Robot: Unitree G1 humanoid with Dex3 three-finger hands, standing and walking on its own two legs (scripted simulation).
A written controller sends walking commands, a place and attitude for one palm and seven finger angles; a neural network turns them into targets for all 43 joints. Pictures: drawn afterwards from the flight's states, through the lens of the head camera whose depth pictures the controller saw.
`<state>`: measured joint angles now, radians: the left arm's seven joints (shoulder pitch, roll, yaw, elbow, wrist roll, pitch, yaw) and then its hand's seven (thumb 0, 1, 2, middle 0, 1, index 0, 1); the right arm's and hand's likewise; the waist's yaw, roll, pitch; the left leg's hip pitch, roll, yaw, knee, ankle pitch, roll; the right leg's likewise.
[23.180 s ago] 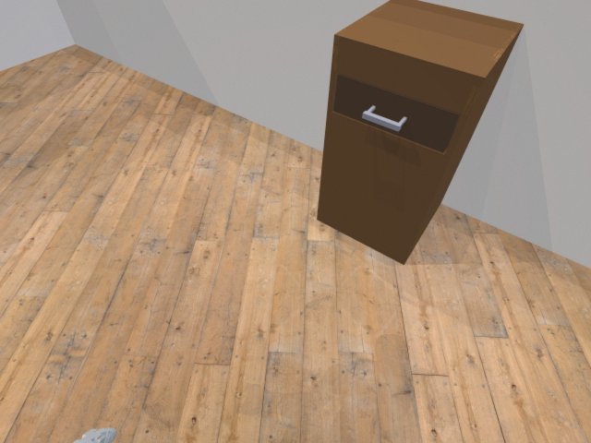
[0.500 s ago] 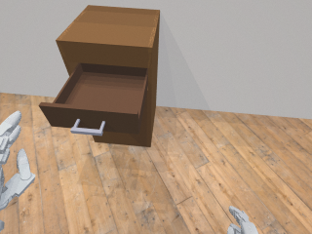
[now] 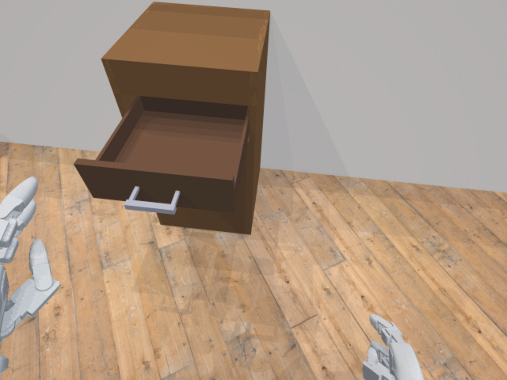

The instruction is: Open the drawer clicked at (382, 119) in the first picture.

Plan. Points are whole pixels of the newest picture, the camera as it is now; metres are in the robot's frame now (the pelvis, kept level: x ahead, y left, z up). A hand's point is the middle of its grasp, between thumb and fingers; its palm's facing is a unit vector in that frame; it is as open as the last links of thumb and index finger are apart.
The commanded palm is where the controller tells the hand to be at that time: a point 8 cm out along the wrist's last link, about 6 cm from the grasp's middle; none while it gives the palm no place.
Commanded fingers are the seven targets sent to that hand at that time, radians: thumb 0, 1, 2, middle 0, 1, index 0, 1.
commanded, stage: stop stepping back and stand still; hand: left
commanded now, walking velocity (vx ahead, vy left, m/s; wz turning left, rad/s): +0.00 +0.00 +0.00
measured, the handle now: (153, 200) +0.53 +0.27 -0.13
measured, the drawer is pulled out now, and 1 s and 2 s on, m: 0.30 0.30 0.30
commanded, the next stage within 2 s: let the arm hang, fingers relaxed in 0.32 s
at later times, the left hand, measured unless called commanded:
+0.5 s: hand (69, 301) +0.20 +0.26 +0.06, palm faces +0.20 -0.85 -0.49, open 7.4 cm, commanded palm none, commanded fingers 0.00 0.90 0.90 -0.20 -0.30 -0.20 -0.30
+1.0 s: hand out of the picture -0.06 +0.19 -0.17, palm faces +0.01 -0.97 -0.24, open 7.2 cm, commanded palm none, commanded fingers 0.00 0.90 0.90 -0.20 -0.30 -0.20 -0.30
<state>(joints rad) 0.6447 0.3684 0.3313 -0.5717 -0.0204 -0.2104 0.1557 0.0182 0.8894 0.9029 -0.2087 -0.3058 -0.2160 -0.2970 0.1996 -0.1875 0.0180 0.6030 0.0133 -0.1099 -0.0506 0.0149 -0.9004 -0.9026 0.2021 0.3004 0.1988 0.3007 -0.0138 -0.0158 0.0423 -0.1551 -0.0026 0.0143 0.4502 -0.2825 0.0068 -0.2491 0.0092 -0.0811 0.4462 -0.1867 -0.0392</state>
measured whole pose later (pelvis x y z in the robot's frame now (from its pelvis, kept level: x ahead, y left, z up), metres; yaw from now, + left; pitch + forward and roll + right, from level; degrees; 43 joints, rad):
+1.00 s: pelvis -0.01 +0.00 +0.00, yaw +0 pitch -2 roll +0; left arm 0.33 0.19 0.01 1.14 0.01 0.03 0.03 0.01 0.93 0.90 -0.20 -0.30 -0.21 -0.29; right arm 0.38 -0.14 0.01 1.11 -0.01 0.03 -0.03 0.01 -0.91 -0.90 0.20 0.30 0.20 0.30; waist 0.01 0.01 0.10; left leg -0.13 0.00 0.02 0.42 -0.26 0.01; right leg -0.22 0.01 -0.08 0.39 -0.15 -0.04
